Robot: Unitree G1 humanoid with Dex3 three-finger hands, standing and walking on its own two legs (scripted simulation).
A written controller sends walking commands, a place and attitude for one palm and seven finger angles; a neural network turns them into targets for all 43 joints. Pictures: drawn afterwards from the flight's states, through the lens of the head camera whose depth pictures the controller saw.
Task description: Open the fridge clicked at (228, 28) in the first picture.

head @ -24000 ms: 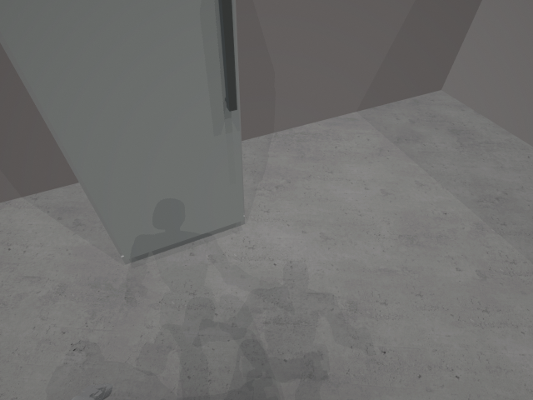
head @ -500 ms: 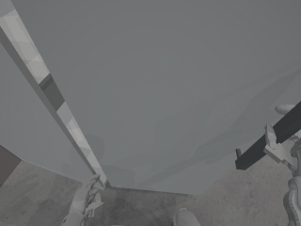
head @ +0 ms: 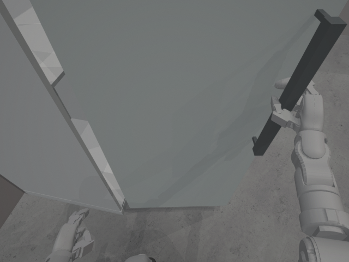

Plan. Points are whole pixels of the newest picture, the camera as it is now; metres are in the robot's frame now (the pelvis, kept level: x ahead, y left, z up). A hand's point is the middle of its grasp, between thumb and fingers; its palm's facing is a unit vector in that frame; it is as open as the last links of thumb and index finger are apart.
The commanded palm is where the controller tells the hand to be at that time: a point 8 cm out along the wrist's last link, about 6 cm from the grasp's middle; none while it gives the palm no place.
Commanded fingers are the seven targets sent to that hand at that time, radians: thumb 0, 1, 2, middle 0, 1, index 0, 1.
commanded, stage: stop walking and hold the door back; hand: right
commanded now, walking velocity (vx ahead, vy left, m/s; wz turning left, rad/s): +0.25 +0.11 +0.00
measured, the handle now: (281, 100) +0.46 -0.21 +0.13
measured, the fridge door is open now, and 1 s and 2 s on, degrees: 77 75 76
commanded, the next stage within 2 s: loosen the grip on the handle in 1.04 s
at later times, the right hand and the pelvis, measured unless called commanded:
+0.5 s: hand (272, 98) +0.46 -0.19 +0.14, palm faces +0.19 +0.96 -0.21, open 5.6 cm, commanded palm +0.41 -0.26 +0.12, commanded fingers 0.00 -0.90 -0.90 0.45 1.40 0.45 1.40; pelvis +0.00 +0.01 +0.00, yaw +3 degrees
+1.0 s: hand (277, 110) +0.42 -0.19 +0.13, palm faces +0.09 +0.97 -0.21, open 6.0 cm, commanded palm +0.39 -0.27 +0.12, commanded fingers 0.00 -0.90 -0.90 0.45 1.40 0.45 1.40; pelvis +0.01 -0.04 +0.00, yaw +7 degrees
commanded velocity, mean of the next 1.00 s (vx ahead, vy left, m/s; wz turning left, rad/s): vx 0.05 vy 0.01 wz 0.00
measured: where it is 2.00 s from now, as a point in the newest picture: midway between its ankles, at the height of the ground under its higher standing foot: outside the picture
